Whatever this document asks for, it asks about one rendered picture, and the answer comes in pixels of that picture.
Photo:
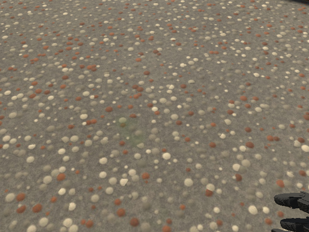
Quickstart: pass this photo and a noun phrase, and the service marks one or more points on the right robot hand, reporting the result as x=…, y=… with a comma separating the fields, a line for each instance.
x=296, y=200

